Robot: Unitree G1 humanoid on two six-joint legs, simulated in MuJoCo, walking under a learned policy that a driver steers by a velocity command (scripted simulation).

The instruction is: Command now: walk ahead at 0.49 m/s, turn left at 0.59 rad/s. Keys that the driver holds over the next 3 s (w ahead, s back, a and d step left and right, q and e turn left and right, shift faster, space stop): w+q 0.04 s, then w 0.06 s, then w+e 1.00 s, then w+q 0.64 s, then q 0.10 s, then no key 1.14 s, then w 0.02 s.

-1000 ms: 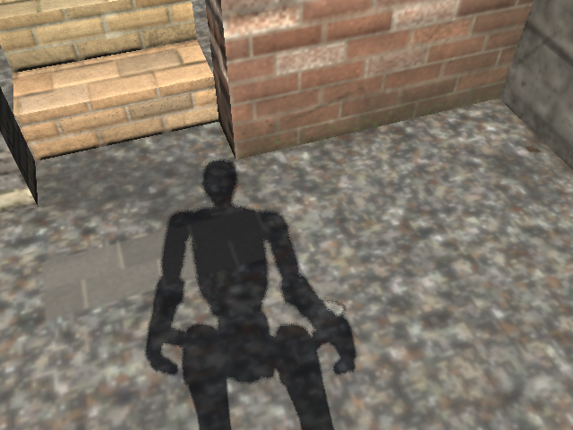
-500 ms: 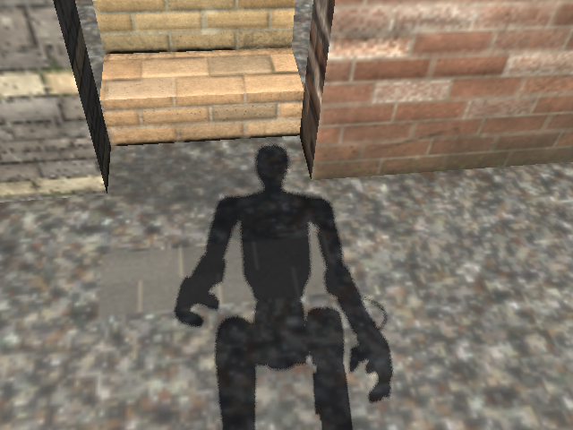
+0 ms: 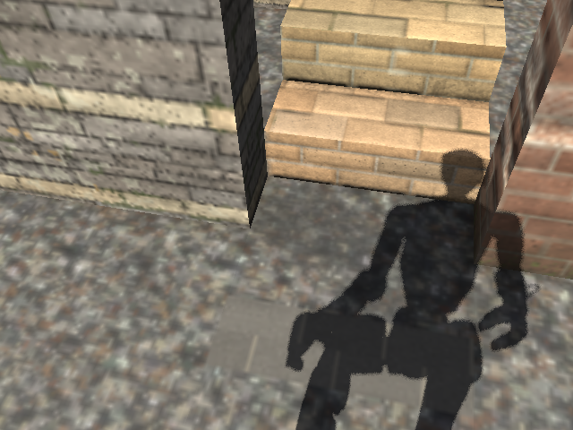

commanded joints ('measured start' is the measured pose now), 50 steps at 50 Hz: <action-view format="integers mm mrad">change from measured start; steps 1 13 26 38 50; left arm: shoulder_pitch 17 176 -30 -248 -26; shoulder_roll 76 155 19 82 163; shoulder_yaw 11 5 11 8 39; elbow -35 99 -4 -112 -52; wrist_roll -1 -11 15 26 -14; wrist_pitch -24 26 97 89 43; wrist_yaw -4 3 -48 -60 -6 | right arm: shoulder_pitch -19 -39 79 152 15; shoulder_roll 0 -19 -31 -133 -8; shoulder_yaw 9 24 6 -14 27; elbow -72 -52 83 166 38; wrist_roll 0 -14 23 12 -12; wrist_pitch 1 -52 -123 -88 -12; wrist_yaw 16 -9 -49 -83 -30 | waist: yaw -23 -85 11 4 -42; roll -117 -121 19 47 -109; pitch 14 -70 33 -10 -39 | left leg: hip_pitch -118 397 464 730 77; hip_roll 48 -80 229 249 52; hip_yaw -26 142 91 288 41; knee -38 -676 -1010 -731 -147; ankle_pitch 104 82 290 913 -21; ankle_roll -11 66 80 33 -113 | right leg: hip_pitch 43 177 -489 -287 -36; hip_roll -291 -249 -143 2 -166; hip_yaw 170 63 148 -10 405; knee -207 177 762 250 -122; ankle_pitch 213 753 82 -62 292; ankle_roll -116 -81 17 -118 -226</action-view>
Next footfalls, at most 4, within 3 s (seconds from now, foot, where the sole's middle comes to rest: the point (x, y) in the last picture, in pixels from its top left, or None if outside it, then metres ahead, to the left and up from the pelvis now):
0.28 left None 0.30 0.13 -0.78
0.78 right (357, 394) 0.57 -0.10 -0.78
1.30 left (321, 278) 0.89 -0.02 -0.78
1.82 right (397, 259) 0.95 -0.23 -0.78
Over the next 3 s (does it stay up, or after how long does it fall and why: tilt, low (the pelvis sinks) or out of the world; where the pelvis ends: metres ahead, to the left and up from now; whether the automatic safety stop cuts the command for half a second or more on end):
stays up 0.92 -0.13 0.00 its command is cut before an obstacle after 1.1 s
